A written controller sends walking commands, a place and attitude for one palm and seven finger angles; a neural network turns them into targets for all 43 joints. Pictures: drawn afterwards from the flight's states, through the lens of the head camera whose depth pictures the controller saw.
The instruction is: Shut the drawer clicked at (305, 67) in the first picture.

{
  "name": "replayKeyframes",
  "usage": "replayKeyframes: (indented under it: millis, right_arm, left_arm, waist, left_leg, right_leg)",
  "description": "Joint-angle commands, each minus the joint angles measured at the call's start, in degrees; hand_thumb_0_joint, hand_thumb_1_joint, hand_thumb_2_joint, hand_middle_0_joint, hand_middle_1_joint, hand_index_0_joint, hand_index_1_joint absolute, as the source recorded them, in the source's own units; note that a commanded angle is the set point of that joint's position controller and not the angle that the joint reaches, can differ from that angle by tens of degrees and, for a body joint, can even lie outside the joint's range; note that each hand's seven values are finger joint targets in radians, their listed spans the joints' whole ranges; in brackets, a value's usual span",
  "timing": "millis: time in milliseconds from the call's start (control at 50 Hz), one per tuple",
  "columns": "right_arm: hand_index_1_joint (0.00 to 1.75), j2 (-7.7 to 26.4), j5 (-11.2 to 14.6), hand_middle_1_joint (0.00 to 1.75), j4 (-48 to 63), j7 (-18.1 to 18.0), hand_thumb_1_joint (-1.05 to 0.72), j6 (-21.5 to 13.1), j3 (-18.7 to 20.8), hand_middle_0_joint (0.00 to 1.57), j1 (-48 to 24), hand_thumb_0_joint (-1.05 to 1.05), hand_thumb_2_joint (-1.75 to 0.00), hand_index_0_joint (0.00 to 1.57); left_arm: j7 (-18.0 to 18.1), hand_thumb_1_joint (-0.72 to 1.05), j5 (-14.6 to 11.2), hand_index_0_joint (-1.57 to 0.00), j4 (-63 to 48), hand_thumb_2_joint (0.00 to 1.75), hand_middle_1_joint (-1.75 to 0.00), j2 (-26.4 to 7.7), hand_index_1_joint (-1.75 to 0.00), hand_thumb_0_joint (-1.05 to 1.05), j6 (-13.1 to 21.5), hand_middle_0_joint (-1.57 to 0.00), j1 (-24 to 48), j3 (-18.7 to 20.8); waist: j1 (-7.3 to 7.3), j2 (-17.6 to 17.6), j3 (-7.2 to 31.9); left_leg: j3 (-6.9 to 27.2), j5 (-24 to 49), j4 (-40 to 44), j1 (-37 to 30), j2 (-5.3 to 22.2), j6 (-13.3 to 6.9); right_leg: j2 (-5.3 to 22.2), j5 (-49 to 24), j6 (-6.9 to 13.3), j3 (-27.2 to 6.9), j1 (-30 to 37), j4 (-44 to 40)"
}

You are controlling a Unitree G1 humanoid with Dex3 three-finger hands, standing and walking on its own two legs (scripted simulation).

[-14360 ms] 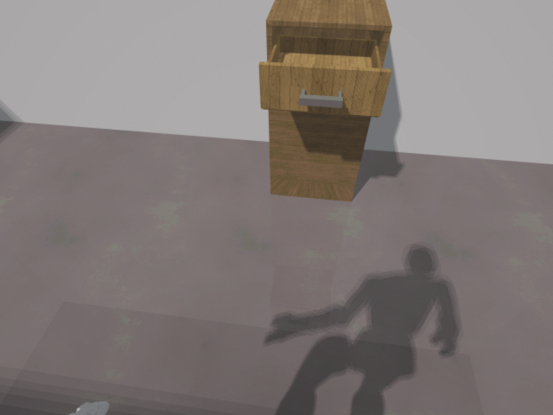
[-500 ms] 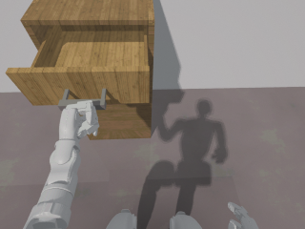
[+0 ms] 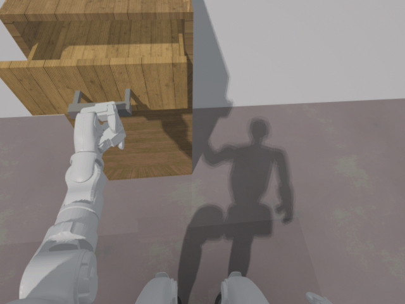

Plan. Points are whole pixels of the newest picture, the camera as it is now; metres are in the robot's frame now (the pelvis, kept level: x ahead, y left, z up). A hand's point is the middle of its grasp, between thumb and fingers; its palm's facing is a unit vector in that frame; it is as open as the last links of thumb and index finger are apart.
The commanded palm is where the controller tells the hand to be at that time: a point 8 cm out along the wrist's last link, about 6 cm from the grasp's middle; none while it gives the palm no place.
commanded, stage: push the drawer shut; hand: left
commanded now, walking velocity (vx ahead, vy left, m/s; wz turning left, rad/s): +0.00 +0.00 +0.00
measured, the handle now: (102, 102) +0.52 +0.21 +0.06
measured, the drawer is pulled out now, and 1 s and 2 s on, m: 0.15 0.02 0.00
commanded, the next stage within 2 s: pull the fist back off the drawer in 1.76 s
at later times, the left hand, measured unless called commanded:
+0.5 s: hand (123, 105) +0.51 +0.16 +0.06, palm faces +0.08 -1.00 -0.02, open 3.2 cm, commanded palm +0.49 +0.21 +0.06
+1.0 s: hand (124, 85) +0.57 +0.16 +0.06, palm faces +0.08 -1.00 -0.02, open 3.2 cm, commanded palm +0.56 +0.20 +0.06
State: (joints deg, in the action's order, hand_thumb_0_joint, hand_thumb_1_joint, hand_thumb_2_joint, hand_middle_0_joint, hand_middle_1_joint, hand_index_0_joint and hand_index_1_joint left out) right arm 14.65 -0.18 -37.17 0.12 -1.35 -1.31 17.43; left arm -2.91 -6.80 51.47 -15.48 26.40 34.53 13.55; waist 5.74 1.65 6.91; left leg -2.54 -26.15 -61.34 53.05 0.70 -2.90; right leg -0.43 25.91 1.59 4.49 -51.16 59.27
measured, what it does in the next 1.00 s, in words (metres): stands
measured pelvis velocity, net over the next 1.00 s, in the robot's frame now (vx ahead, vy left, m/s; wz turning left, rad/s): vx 0.01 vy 0.00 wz -0.03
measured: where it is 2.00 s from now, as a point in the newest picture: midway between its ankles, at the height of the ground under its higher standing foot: outside the picture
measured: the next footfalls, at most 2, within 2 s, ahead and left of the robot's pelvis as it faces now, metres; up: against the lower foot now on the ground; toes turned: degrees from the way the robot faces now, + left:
none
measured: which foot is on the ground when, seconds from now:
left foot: down 0.00-1.00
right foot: down 0.00-1.00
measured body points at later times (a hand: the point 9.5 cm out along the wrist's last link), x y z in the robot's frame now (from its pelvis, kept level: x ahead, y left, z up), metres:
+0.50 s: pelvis +0.01 +0.00 -0.01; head +0.13 +0.01 +0.43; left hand +0.50 +0.21 +0.06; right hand +0.02 -0.26 -0.12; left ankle +0.03 +0.09 -0.66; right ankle +0.02 -0.11 -0.66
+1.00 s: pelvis +0.01 +0.00 -0.01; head +0.17 +0.02 +0.41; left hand +0.56 +0.22 +0.06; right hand -0.02 -0.26 -0.12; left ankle +0.03 +0.09 -0.66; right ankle +0.02 -0.11 -0.66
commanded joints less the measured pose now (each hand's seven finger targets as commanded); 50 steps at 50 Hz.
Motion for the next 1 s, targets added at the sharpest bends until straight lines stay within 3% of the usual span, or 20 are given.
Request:
replayKeyframes:
  millis: [0,40,120,180,220,280,320,480,560,580,640,660,760,780,820,860,920,940,960,980]
  right_arm:
    - [0.3,8.6,-0.4,0.3,4.7,-0.6,-0.9,-1.1,2.9,0.2,4.8,0.0,-0.9,0.2]
    - [0.3,9.1,-0.6,0.3,4.6,-0.6,-0.9,-0.8,3.0,0.2,5.5,0.0,-0.9,0.2]
    - [0.3,9.2,-0.8,0.3,4.6,-0.5,-0.9,-0.2,2.9,0.2,6.6,0.0,-0.9,0.2]
    - [0.3,9.4,-1.0,0.3,4.0,-0.4,-0.9,0.4,2.9,0.2,7.6,0.0,-0.9,0.2]
    - [0.3,9.7,-1.2,0.3,4.0,-0.3,-0.9,0.7,2.9,0.2,8.4,0.0,-0.9,0.2]
    - [0.3,9.5,-1.3,0.3,4.0,-0.1,-0.9,1.2,2.9,0.2,9.0,0.0,-0.9,0.2]
    - [0.3,9.7,-1.5,0.3,3.8,0.0,-0.9,1.6,2.9,0.2,9.7,0.0,-0.9,0.2]
    - [0.3,10.1,-1.6,0.3,3.3,0.3,-0.9,3.0,2.8,0.2,11.5,0.0,-0.9,0.2]
    - [0.3,10.5,-2.0,0.3,3.0,0.4,-0.9,3.4,2.8,0.2,12.5,0.0,-0.9,0.2]
    - [0.3,10.4,-2.1,0.3,2.9,0.4,-0.9,3.5,2.7,0.2,12.5,0.0,-0.9,0.2]
    - [0.3,10.8,-2.2,0.3,2.8,0.4,-0.9,3.7,2.5,0.2,13.4,0.0,-0.9,0.2]
    - [0.3,10.7,-2.3,0.3,2.7,0.5,-0.9,3.8,2.4,0.2,13.5,0.0,-0.9,0.2]
    - [0.3,10.9,-2.8,0.3,2.7,0.7,-0.9,4.4,2.4,0.2,14.7,0.0,-0.9,0.2]
    - [0.3,11.0,-2.8,0.3,2.5,0.7,-0.9,4.5,2.3,0.2,15.0,0.0,-0.9,0.2]
    - [0.3,11.1,-2.8,0.3,2.8,0.7,-0.9,4.8,2.1,0.2,15.4,0.0,-0.9,0.2]
    - [0.3,11.1,-2.8,0.3,2.7,0.7,-0.9,5.0,1.8,0.2,15.5,0.0,-0.9,0.2]
    - [0.3,11.4,-3.1,0.3,2.4,0.7,-0.9,5.1,1.8,0.2,16.5,0.0,-0.9,0.2]
    - [0.3,11.6,-3.1,0.3,2.2,0.7,-0.9,5.2,1.8,0.2,16.8,0.0,-0.9,0.2]
    - [0.3,11.6,-3.2,0.3,2.1,0.7,-0.9,5.3,1.8,0.2,16.9,0.0,-0.9,0.2]
    - [0.3,11.8,-3.3,0.3,1.9,0.7,-0.9,5.3,1.7,0.2,17.3,0.0,-0.9,0.2]
  left_arm:
    - [0.3,0.9,-0.1,-1.4,-9.1,0.9,-1.6,-11.4,-1.6,0.0,4.4,-1.4,29.3,3.0]
    - [-0.1,0.9,0.1,-1.4,-7.0,0.9,-1.6,-14.5,-1.6,0.0,4.6,-1.4,29.3,5.7]
    - [-0.5,0.9,0.6,-1.4,-5.7,0.9,-1.6,-15.4,-1.6,0.0,5.0,-1.4,33.3,5.7]
    - [-0.4,0.9,0.9,-1.4,-3.4,0.9,-1.6,-15.2,-1.6,0.0,4.7,-1.4,36.6,5.4]
    - [-0.4,0.9,1.1,-1.4,-2.0,0.9,-1.6,-17.9,-1.6,0.0,4.7,-1.4,36.3,7.7]
    - [-0.8,0.9,1.6,-1.4,-2.4,0.9,-1.6,-17.5,-1.6,0.0,4.9,-1.4,38.3,7.0]
    - [-0.8,0.9,1.8,-1.4,-1.5,0.9,-1.6,-19.3,-1.6,0.0,4.9,-1.4,38.5,8.3]
    - [-0.5,0.9,2.9,-1.4,1.8,0.9,-1.6,-20.5,-1.6,0.0,4.2,-1.4,42.4,8.3]
    - [-0.4,0.9,3.7,-1.4,1.4,0.9,-1.6,-22.6,-1.6,0.0,4.4,-1.4,45.8,9.2]
    - [-0.5,0.9,3.8,-1.4,2.7,0.9,-1.6,-21.2,-1.6,0.0,4.2,-1.4,46.5,7.9]
    - [-0.3,0.9,4.3,-1.4,4.2,0.9,-1.6,-24.5,-1.6,0.0,3.9,-1.4,47.6,10.1]
    - [-0.2,0.9,4.4,-1.4,4.3,0.9,-1.6,-23.2,-1.6,0.0,3.7,-1.4,49.3,8.9]
    - [-0.4,0.9,4.9,-1.4,4.5,0.9,-1.6,-25.5,-1.6,0.0,3.4,-1.4,50.5,10.4]
    - [-0.5,0.9,4.8,-1.4,5.6,0.9,-1.6,-26.4,-1.6,0.0,3.1,-1.4,50.5,11.2]
    - [-0.7,0.9,5.0,-1.4,6.6,0.9,-1.6,-28.2,-1.6,0.0,2.8,-1.4,50.2,12.3]
    - [-0.9,0.9,5.5,-1.4,7.5,0.9,-1.6,-28.6,-1.6,0.0,2.2,-1.4,52.3,11.5]
    - [-0.7,0.9,5.8,-1.4,7.6,0.9,-1.6,-28.9,-1.6,0.0,1.9,-1.4,55.3,11.3]
    - [-0.6,0.9,6.3,-1.4,8.2,0.9,-1.6,-30.4,-1.6,0.0,1.8,-1.4,55.5,12.2]
    - [-0.5,0.9,6.3,-1.4,9.1,0.9,-1.6,-29.3,-1.6,0.0,1.4,-1.4,56.3,11.1]
    - [-0.4,0.9,6.4,-1.4,9.7,0.9,-1.6,-31.1,-1.6,0.0,1.1,-1.4,56.7,12.4]
  waist:
    - [2.31,1.3,22.4]
    - [1.92,0.3,22.9]
    - [2.58,3.4,24.5]
    - [3.9,2.4,24.1]
    - [3.4,1.5,24.7]
    - [3.9,3.0,26.9]
    - [3.78,4.5,27.1]
    - [5.67,4.0,25.6]
    - [5.98,7.0,27.9]
    - [6.72,5.9,27.0]
    - [6.68,6.4,26.8]
    - [7.43,6.5,27.2]
    - [7.45,8.5,30.2]
    - [7.81,6.8,29.5]
    - [7.52,6.6,29.5]
    - [8.45,7.6,27.8]
    - [9.46,8.9,28.8]
    - [9.3,9.3,29.1]
    - [10.3,9.0,28.6]
    - [10.01,9.2,28.6]
  left_leg:
    - [5.6,11.4,7.9,-15.3,-0.1,1.5]
    - [5.4,11.4,7.5,-14.0,-0.1,1.4]
    - [5.6,12.5,6.9,-15.3,0.0,1.4]
    - [5.8,12.4,6.5,-14.7,0.2,1.3]
    - [5.7,12.9,6.1,-13.6,0.1,1.1]
    - [5.7,14.8,5.7,-15.1,0.3,1.2]
    - [5.8,15.8,5.5,-15.3,0.3,1.2]
    - [6.2,15.6,5.2,-14.7,0.6,1.1]
    - [6.8,17.7,4.8,-17.1,0.9,1.4]
    - [7.0,16.9,4.7,-16.7,0.9,1.3]
    - [6.9,17.0,4.4,-15.2,0.9,1.2]
    - [7.2,17.3,4.2,-15.5,0.9,1.1]
    - [7.2,20.7,3.1,-16.9,1.1,1.2]
    - [7.0,20.4,2.9,-15.5,1.1,1.0]
    - [6.7,20.4,2.7,-13.6,0.9,0.8]
    - [6.7,19.2,2.6,-12.6,1.1,0.8]
    - [7.3,20.5,2.2,-14.2,1.3,0.8]
    - [7.6,21.0,1.9,-14.4,1.4,1.0]
    - [7.7,20.7,1.8,-14.2,1.5,0.8]
    - [7.6,20.2,1.4,-13.2,1.5,0.8]
  right_leg:
    - [-1.2,-10.2,-0.3,-3.7,7.3,-7.9]
    - [-1.2,-10.4,-0.3,-4.0,7.9,-7.6]
    - [-1.4,-10.9,-0.2,-3.8,6.5,-7.0]
    - [-1.4,-10.6,-0.5,-3.8,5.2,-7.3]
    - [-1.6,-11.3,-0.4,-4.0,6.4,-7.0]
    - [-1.6,-12.8,-0.5,-3.9,6.1,-6.7]
    - [-1.8,-13.3,-0.3,-3.9,5.9,-6.4]
    - [-2.1,-12.6,-0.5,-3.7,3.8,-6.9]
    - [-2.2,-13.1,-0.3,-3.4,2.2,-6.3]
    - [-2.3,-12.3,-0.4,-3.3,1.5,-6.6]
    - [-2.3,-12.5,-0.3,-3.3,1.8,-6.3]
    - [-2.3,-12.6,-0.4,-3.3,1.3,-6.3]
    - [-2.5,-14.9,-0.4,-3.2,1.5,-5.9]
    - [-2.6,-15.3,-0.5,-3.4,2.3,-6.0]
    - [-2.6,-16.3,-0.4,-3.7,3.8,-5.8]
    - [-2.5,-15.1,-0.6,-3.6,2.3,-6.0]
    - [-2.7,-15.1,-0.5,-3.2,0.4,-5.7]
    - [-2.6,-14.9,-0.5,-3.1,-0.2,-5.4]
    - [-2.7,-14.5,-0.6,-3.0,-1.2,-5.7]
    - [-2.7,-14.1,-0.6,-3.1,-0.9,-5.6]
